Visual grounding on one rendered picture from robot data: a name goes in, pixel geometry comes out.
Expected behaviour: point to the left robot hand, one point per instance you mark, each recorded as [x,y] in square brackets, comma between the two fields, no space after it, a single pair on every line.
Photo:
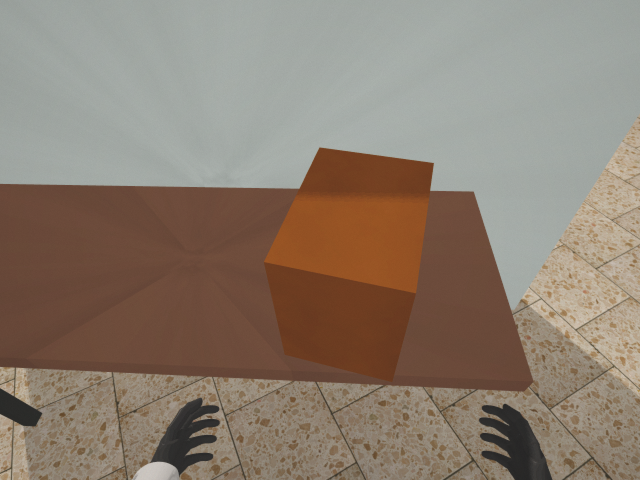
[175,444]

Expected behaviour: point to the table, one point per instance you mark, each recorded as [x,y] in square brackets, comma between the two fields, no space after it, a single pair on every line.
[172,281]

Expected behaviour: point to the right robot hand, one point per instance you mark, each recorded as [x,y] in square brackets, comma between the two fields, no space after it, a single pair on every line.
[527,461]

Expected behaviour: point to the carton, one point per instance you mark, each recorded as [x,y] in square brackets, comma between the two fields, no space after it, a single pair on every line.
[343,268]

